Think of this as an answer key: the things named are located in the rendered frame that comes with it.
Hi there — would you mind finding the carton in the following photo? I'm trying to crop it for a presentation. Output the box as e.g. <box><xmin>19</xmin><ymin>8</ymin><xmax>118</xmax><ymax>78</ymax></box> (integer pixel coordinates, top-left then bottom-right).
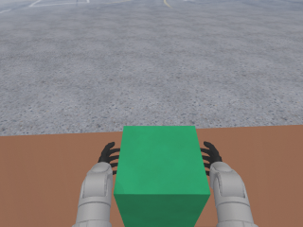
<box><xmin>114</xmin><ymin>126</ymin><xmax>211</xmax><ymax>227</ymax></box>

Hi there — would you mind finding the left robot hand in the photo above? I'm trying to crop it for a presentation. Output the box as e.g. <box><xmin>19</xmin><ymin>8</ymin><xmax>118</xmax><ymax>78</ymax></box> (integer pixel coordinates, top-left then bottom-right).
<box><xmin>98</xmin><ymin>142</ymin><xmax>120</xmax><ymax>175</ymax></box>

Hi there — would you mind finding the right robot hand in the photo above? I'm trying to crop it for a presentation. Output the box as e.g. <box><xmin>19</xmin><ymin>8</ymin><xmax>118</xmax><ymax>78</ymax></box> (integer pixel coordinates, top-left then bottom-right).
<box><xmin>200</xmin><ymin>141</ymin><xmax>223</xmax><ymax>176</ymax></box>

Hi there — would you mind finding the robot left forearm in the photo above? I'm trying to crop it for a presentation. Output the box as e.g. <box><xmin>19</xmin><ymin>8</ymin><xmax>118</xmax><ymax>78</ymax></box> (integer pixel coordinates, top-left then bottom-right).
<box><xmin>72</xmin><ymin>162</ymin><xmax>114</xmax><ymax>227</ymax></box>

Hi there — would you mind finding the robot right forearm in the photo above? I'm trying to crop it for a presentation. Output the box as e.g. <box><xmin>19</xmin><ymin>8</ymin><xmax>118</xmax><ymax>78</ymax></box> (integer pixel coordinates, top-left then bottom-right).
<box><xmin>209</xmin><ymin>162</ymin><xmax>258</xmax><ymax>227</ymax></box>

